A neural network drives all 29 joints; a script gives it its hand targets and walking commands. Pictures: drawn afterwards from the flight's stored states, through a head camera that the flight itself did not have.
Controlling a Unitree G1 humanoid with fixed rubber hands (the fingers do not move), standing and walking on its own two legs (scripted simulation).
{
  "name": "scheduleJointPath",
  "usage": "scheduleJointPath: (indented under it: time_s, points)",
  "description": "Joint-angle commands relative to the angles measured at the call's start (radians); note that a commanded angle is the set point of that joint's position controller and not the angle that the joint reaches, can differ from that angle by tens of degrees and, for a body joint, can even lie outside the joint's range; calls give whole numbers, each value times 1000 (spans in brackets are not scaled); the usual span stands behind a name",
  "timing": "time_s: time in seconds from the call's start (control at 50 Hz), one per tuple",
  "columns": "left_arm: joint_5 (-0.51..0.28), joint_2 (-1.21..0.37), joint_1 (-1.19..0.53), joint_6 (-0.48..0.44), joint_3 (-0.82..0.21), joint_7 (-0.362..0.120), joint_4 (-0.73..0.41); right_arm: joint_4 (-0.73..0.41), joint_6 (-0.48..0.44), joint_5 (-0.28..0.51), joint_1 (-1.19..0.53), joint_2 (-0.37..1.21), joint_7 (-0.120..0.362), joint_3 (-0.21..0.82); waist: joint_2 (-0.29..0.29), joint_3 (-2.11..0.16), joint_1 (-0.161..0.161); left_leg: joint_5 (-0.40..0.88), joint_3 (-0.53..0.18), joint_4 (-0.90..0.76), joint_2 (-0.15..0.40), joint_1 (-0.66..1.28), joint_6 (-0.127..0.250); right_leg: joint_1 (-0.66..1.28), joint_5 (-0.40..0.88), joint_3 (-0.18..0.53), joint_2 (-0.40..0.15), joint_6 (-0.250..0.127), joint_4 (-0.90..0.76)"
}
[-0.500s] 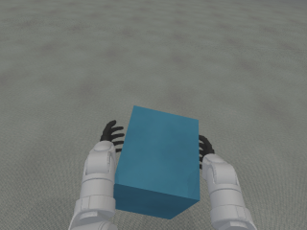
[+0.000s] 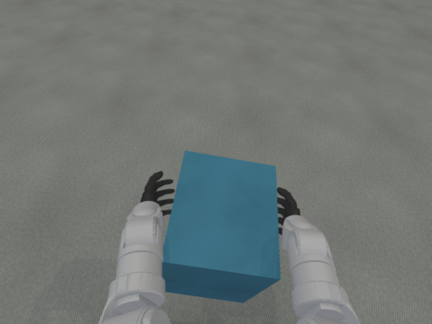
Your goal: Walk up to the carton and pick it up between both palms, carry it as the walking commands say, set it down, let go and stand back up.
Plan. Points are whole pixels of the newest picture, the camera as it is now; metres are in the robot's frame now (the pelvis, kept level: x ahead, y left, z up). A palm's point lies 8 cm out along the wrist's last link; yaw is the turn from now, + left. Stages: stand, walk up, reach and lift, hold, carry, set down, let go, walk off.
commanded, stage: set down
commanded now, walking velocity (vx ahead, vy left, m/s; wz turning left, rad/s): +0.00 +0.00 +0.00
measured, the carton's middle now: (216, 232) +0.33 +0.01 -0.05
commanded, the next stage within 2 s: none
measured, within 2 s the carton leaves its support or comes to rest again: neither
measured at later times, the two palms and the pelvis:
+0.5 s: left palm (158, 220) +0.36 +0.14 -0.05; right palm (281, 226) +0.35 -0.14 -0.06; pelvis +0.03 +0.00 -0.01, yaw +0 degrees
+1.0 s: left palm (168, 228) +0.39 +0.13 -0.14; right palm (275, 237) +0.37 -0.15 -0.15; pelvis -0.02 +0.01 -0.09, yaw -1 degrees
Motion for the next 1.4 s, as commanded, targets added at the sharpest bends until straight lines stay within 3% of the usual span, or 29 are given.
scheduleJointPath:
  time_s: [0.0, 0.08, 0.1, 0.14, 0.2, 0.28, 0.3, 0.32, 0.36, 0.38, 0.4, 0.46, 0.52, 0.54, 0.56, 0.64, 0.72, 0.82, 1.0, 1.02, 1.04, 1.06, 1.1, 1.16, 1.18, 1.24, 1.3, 1.34, 1.38]
  points:
    - [-165, -906, -362, -56, -456, -223, 199, -144, -147, 124, -755, 877, 218, 448, -66, -396, 13, -67, -116, -50, -64, 213, 34, -200, -17, 38, 66, -43, -88]
    - [-160, -859, -265, -102, -489, -208, 81, -59, -152, 105, -486, 871, 221, 485, 11, -479, 56, 235, -68, -12, -83, 164, 2, -135, 231, 54, 83, -50, -67]
    - [-174, -864, -255, -117, -566, -203, 27, -57, -160, 74, -373, 892, 215, 466, -2, -524, -27, 328, -85, 0, -82, 193, 2, -122, 315, 50, 91, -40, -52]
    - [-192, -851, -188, -156, -619, -200, -19, -90, -189, 82, -287, 915, 195, 500, -18, -559, -42, 479, -107, 14, -87, 164, 13, -113, 464, 37, 94, -16, -35]
    - [-172, -862, -120, -181, -528, -189, 111, -93, -208, 101, -341, 935, 185, 540, -51, -494, 32, 383, -120, 49, -99, 71, 25, -184, 441, 72, 60, 0, -21]
    - [-165, -888, -118, -237, -601, -197, 88, -132, -291, 104, -342, 874, 171, 559, 12, -587, 1, 432, -109, 82, -117, -3, 7, -184, 467, 92, 69, -12, 8]
    - [-192, -834, -164, -265, -576, -193, 38, -41, -269, 91, -262, 913, 176, 523, -115, -558, -22, 423, -126, 77, -94, 6, 28, -259, 458, 55, 98, 7, 39]
    - [-163, -870, -133, -269, -589, -191, 76, -83, -296, 102, -317, 905, 175, 535, 7, -618, -4, 456, -127, 95, -109, -19, 11, -233, 441, 75, 87, -8, 45]
    - [-168, -842, -117, -273, -605, -192, 129, -48, -314, 55, -263, 872, 169, 455, -61, -577, -86, 430, -145, 103, -92, -15, 8, -369, 357, 35, 102, 0, 54]
    - [-159, -838, -153, -288, -576, -180, 115, -44, -323, 85, -371, 862, 177, 501, -5, -673, 19, 376, -123, 109, -103, 17, -7, -359, 304, 39, 112, -13, 66]
    - [-153, -869, -168, -295, -573, -171, 146, -66, -350, 85, -420, 831, 172, 463, -3, -586, -38, 330, -144, 110, -90, -23, 10, -438, 250, 39, 105, -9, 61]
    - [-112, -823, -121, -347, -542, -167, 126, -27, -381, 74, -307, 861, 177, 488, 12, -646, 7, 387, -125, 161, -103, -100, 8, -439, 351, 65, 101, 1, 100]
    - [-193, -800, -315, -379, -636, -184, 78, -40, -410, 43, -384, 806, 154, 452, -28, -689, -128, 234, -140, 193, -101, -236, 11, -491, 268, 26, 115, 1, 165]
    - [-139, -778, -351, -386, -568, -181, 139, -37, -440, 58, -512, 793, 162, 470, 40, -676, -15, 227, -104, 208, -106, -276, -4, -548, 222, 52, 105, -5, 154]
    - [-152, -808, -384, -382, -572, -171, 125, 18, -429, 30, -494, 793, 167, 417, 23, -683, -100, 134, -117, 216, -102, -279, 0, -570, 159, 29, 114, -17, 176]
    - [-151, -790, -481, -417, -558, -147, 106, -83, -464, 127, -726, 813, 168, 554, 31, -926, 43, 85, -66, 310, -132, -294, 3, -549, 99, 26, 126, -9, 282]
    - [-166, -861, -516, -377, -601, -131, 150, 31, -441, 66, -656, 794, 164, 439, 49, -895, -115, -13, -84, 382, -124, -310, -27, -718, 7, -23, 141, -30, 341]
    - [-135, -868, -609, -334, -515, -122, 182, 36, -401, 121, -835, 817, 202, 448, 82, -880, -23, -137, -49, 421, -135, -391, -34, -836, -126, -21, 147, -28, 397]
    - [-155, -912, -701, -267, -547, -172, 225, -27, -353, 115, -944, 810, 217, 404, 62, -928, -93, -105, -78, 537, -138, -524, -7, -994, -116, -60, 148, 3, 508]
    - [-159, -894, -675, -272, -558, -169, 206, -7, -349, 142, -945, 849, 216, 455, 97, -984, -16, -79, -42, 545, -139, -550, -11, -947, -88, -36, 141, -7, 498]
    - [-178, -971, -649, -269, -545, -162, 236, -11, -348, 157, -958, 879, 219, 442, 44, -943, -87, -85, -76, 541, -148, -517, 4, -973, -93, -53, 148, 0, 515]
    - [-172, -908, -719, -292, -572, -157, 156, -28, -361, 162, -960, 913, 219, 483, 53, -1047, 1, 9, -50, 580, -144, -562, -10, -955, -4, -37, 150, -1, 550]
    - [-215, -876, -744, -304, -630, -153, 100, -59, -357, 162, -950, 857, 217, 477, 15, -1148, -80, 36, -87, 623, -136, -540, -19, -1001, 35, -63, 164, 11, 608]
    - [-184, -859, -680, -271, -608, -149, 202, 1, -343, 176, -955, 835, 225, 453, 79, -1021, -60, -14, -73, 649, -133, -610, -7, -1140, -45, -53, 150, 6, 618]
    - [-236, -910, -809, -281, -629, -141, 158, -17, -362, 150, -952, 820, 212, 421, 40, -1136, -134, -66, -104, 645, -130, -557, -18, -1113, -62, -86, 166, -2, 636]
    - [-134, -870, -714, -265, -534, -141, 221, -2, -338, 159, -1027, 825, 229, 433, 96, -987, -17, -81, -69, 653, -141, -642, -13, -1212, -115, -68, 165, 14, 662]
    - [-203, -845, -845, -290, -577, -141, 160, 57, -338, 198, -987, 892, 202, 468, -16, -1147, -14, -43, -28, 751, -148, -783, -10, -1103, -50, -60, 162, 26, 704]
    - [-202, -929, -731, -257, -580, -147, 276, -80, -340, 223, -1048, 875, 195, 519, 67, -1181, -25, 7, -38, 758, -158, -672, 2, -1111, -33, -55, 163, 33, 708]
    - [-183, -839, -835, -251, -558, -144, 237, 142, -303, 164, -1003, 858, 210, 387, 39, -1005, -39, -171, -30, 733, -146, -800, -13, -1231, -166, -75, 163, 18, 704]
